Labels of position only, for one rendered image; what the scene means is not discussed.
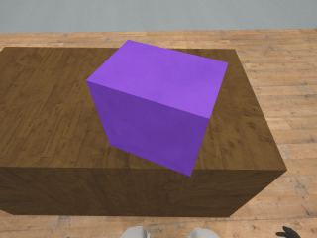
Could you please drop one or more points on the pedestal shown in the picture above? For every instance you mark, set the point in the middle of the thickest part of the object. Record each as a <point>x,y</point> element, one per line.
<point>56,160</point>

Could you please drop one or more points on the robot right hand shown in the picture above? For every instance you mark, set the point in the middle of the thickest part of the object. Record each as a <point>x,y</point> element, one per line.
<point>289,233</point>

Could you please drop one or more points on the robot thigh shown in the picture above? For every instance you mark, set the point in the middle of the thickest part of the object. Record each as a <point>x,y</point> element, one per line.
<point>202,233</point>
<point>136,232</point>

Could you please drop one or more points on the right robot thigh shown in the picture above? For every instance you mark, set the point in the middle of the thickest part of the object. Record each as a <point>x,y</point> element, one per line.
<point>202,233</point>

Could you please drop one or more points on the left robot thigh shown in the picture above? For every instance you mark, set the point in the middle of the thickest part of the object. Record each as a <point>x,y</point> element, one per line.
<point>136,232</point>

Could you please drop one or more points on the carton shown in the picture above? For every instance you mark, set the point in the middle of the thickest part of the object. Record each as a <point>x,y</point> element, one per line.
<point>156,103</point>

